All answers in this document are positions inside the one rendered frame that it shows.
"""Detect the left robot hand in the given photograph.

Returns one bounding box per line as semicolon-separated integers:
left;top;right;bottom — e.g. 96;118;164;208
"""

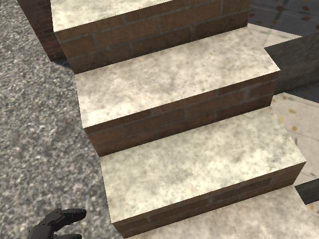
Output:
27;208;87;239

